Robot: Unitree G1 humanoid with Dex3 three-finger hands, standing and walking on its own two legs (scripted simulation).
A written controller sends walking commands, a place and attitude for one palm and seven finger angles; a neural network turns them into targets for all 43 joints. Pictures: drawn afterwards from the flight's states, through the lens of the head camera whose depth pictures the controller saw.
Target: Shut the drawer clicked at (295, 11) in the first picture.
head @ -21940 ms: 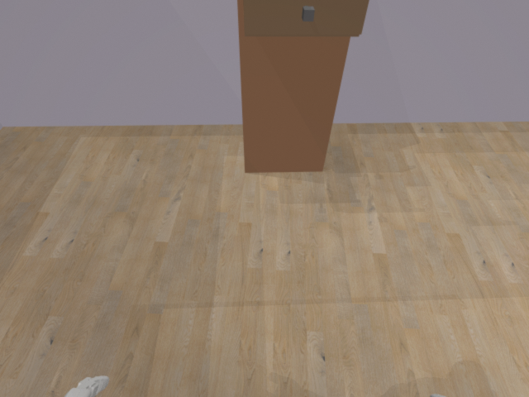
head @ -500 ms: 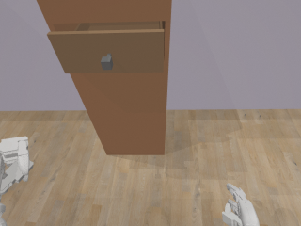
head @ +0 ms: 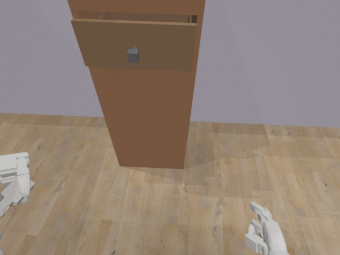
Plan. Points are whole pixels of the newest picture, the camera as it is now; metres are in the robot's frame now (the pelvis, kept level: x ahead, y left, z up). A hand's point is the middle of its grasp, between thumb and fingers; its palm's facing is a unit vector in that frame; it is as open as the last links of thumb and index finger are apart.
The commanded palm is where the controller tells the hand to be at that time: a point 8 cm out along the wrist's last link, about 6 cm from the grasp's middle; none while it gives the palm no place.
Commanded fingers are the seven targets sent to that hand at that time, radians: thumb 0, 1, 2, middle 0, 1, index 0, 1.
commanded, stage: step back with the hand held close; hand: left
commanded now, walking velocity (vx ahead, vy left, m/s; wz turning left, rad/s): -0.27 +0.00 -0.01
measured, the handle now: (134, 53) +0.67 +0.18 +0.14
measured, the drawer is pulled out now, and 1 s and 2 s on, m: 0.07 0.07 0.07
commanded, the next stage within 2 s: stop stepping back and stand still in 0.88 s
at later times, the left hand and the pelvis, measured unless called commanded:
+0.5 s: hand (15, 220) +0.13 +0.23 +0.17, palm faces +0.40 -0.79 -0.47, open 3.2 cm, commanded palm +0.05 +0.28 +0.19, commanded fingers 0.00 0.90 0.90 -1.40 -1.60 -1.40 -1.60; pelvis -0.06 -0.01 +0.00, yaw +3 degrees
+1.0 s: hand out of the picture +0.05 +0.22 +0.18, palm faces +0.30 -0.82 -0.48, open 3.2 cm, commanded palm -0.03 +0.26 +0.19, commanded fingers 0.00 0.90 0.90 -1.40 -1.60 -1.40 -1.60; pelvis -0.16 -0.02 +0.02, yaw +0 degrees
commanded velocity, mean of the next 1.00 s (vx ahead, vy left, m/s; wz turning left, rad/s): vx -0.36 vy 0.00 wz -0.08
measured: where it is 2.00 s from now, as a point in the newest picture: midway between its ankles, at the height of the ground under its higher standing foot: outside the picture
